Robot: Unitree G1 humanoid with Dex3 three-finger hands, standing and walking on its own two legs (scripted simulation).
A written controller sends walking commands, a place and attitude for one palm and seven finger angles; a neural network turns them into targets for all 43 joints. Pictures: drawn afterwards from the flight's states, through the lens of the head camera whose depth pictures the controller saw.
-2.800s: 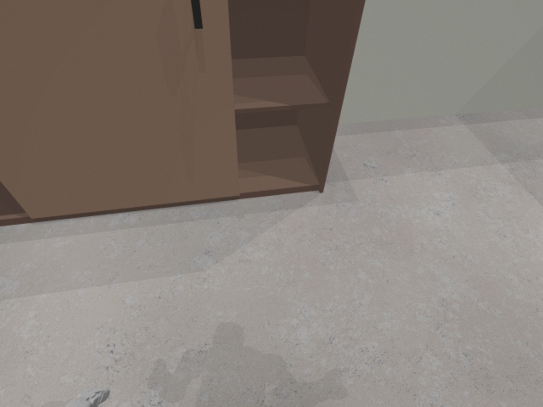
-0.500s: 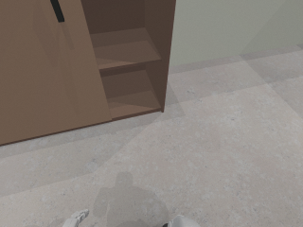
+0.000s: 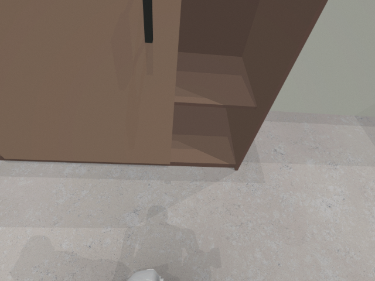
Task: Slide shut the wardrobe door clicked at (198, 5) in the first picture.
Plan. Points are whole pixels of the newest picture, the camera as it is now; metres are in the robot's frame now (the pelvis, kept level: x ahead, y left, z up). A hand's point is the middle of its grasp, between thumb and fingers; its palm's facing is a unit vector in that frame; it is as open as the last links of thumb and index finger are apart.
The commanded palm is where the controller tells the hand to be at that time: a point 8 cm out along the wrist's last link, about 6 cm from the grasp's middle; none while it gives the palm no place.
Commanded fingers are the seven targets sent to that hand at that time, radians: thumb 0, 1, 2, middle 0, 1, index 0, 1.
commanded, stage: take the last steps up to it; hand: left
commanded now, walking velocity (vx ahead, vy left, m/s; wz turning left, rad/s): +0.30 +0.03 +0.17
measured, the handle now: (148, 1) +0.77 +0.21 +0.20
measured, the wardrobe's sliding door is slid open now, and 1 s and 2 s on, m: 0.41 0.41 0.41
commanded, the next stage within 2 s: come to a stop and stand still in 1.02 s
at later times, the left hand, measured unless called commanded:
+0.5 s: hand out of the picture +0.11 +0.16 -0.15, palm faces +0.10 -0.97 -0.22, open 7.3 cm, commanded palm none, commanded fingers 0.00 0.90 0.90 -0.20 -0.30 -0.20 -0.30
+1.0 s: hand out of the picture +0.09 +0.17 -0.17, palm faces +0.24 -0.96 -0.13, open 7.3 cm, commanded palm none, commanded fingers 0.00 0.90 0.90 -0.20 -0.30 -0.20 -0.30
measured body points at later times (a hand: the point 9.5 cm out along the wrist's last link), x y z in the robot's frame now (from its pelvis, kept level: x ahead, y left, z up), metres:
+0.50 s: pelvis +0.07 -0.03 +0.01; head +0.06 -0.04 +0.46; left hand +0.11 +0.21 -0.13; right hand +0.02 -0.25 -0.16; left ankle +0.07 +0.06 -0.72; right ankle +0.08 -0.13 -0.73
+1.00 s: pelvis +0.22 +0.05 +0.00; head +0.25 +0.07 +0.45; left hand +0.08 +0.23 -0.16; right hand +0.36 -0.16 -0.14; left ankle +0.26 +0.15 -0.72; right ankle +0.11 -0.11 -0.66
